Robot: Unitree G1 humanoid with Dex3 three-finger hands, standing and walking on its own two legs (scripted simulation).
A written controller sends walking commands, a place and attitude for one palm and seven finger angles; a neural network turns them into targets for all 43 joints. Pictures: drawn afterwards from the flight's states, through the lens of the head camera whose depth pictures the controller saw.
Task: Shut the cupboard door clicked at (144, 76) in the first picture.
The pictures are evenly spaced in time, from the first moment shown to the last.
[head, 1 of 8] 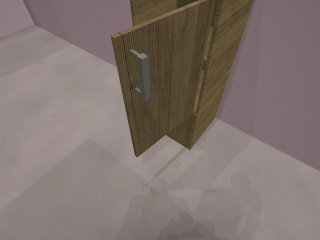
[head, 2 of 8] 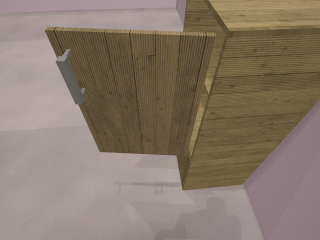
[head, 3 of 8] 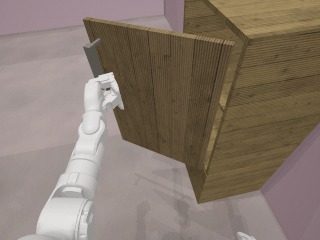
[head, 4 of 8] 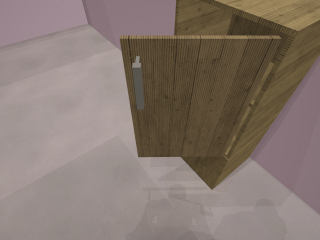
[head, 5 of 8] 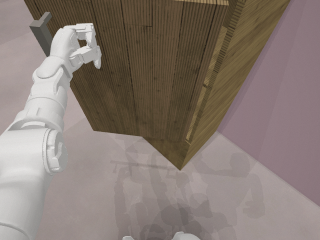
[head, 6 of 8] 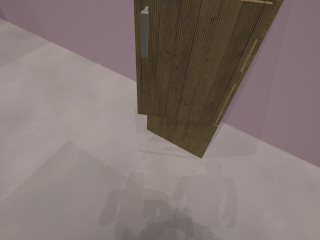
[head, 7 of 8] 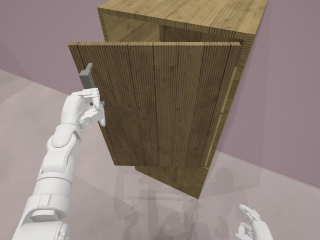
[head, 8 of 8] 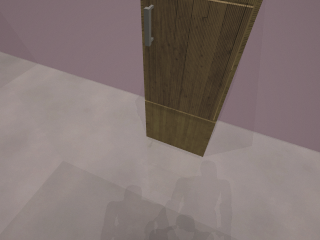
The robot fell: no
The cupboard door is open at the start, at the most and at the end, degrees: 82 82 0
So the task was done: yes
